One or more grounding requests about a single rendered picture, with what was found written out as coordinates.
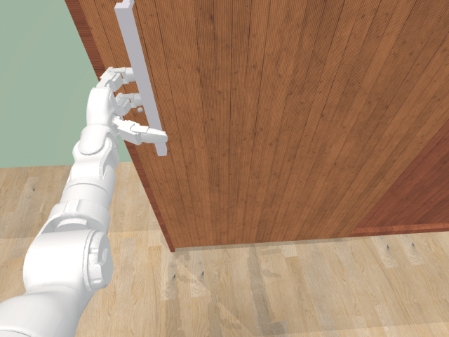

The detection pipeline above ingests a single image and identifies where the left robot forearm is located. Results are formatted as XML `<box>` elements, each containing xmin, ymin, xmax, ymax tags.
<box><xmin>22</xmin><ymin>124</ymin><xmax>119</xmax><ymax>289</ymax></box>

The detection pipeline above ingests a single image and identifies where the robot left hand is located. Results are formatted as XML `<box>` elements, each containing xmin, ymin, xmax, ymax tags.
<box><xmin>86</xmin><ymin>67</ymin><xmax>168</xmax><ymax>145</ymax></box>

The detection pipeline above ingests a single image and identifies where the left robot upper arm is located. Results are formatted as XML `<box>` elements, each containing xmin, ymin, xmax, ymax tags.
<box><xmin>0</xmin><ymin>229</ymin><xmax>114</xmax><ymax>337</ymax></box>

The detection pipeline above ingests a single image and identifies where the handle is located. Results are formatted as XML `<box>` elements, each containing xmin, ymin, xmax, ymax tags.
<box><xmin>114</xmin><ymin>0</ymin><xmax>167</xmax><ymax>156</ymax></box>

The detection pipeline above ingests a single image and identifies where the wardrobe door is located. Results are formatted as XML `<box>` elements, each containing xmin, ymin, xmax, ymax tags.
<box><xmin>79</xmin><ymin>0</ymin><xmax>449</xmax><ymax>248</ymax></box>
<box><xmin>356</xmin><ymin>119</ymin><xmax>449</xmax><ymax>228</ymax></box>

